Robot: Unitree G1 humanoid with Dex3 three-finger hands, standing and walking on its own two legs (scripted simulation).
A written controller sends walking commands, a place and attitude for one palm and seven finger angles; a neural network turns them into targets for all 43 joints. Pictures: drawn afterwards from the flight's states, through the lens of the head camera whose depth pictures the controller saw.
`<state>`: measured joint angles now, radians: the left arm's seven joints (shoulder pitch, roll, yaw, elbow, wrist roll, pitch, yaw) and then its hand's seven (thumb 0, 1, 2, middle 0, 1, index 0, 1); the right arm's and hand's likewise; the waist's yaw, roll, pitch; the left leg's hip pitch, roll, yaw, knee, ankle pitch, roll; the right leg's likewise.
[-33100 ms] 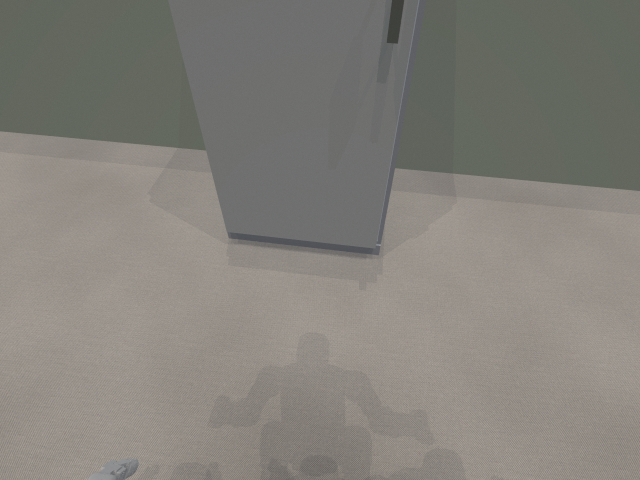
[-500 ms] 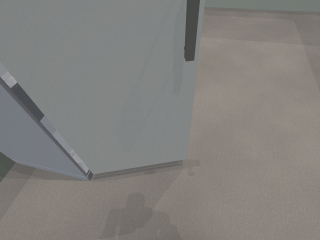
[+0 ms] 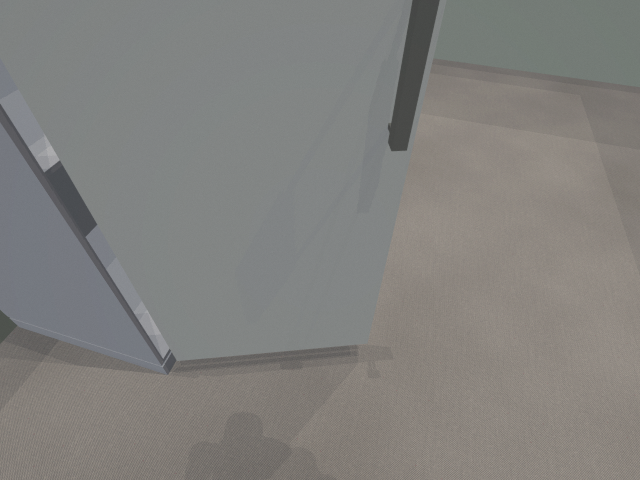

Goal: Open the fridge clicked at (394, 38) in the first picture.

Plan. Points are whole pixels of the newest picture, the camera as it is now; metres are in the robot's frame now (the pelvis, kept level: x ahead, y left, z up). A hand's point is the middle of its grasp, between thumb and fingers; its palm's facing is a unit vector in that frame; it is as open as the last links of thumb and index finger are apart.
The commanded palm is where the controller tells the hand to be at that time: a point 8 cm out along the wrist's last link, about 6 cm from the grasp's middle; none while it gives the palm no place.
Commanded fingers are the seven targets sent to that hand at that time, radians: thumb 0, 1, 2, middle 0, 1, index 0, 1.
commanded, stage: let the arm hang, fingers relaxed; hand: right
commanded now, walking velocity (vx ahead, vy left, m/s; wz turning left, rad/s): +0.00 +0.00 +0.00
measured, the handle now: (407, 68) +0.62 -0.08 +0.23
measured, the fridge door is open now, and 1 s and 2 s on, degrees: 67 67 67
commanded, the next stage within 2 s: look to check the result in 0.14 s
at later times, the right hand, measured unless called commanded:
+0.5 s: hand out of the picture +0.05 -0.20 -0.17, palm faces +0.00 +0.96 -0.28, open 7.4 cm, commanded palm none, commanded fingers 0.00 -0.90 -0.90 0.20 0.30 0.20 0.30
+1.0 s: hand out of the picture +0.09 -0.20 -0.16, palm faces -0.02 +0.95 -0.30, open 7.4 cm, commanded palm none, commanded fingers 0.00 -0.90 -0.90 0.20 0.30 0.20 0.30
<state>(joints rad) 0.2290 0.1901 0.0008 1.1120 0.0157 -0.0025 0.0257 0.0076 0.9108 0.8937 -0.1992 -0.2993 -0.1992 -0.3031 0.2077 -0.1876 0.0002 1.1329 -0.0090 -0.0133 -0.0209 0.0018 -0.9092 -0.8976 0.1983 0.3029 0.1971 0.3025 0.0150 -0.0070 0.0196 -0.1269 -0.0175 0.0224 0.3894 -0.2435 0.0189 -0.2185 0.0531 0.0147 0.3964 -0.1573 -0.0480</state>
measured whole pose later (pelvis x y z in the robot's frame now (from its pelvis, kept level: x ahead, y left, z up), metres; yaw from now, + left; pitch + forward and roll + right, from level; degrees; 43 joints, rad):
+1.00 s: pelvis +0.02 +0.03 +0.00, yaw +1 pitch -1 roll +0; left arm 0.12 0.30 0.00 1.12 0.01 0.00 0.02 0.01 0.90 0.89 -0.20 -0.30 -0.20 -0.30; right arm 0.12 -0.29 -0.01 1.13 -0.01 -0.02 -0.01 0.00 -0.91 -0.90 0.20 0.30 0.20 0.30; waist 0.01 0.00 0.05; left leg -0.05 -0.06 0.02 0.29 -0.22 0.05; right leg -0.16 0.01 0.02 0.34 -0.16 -0.01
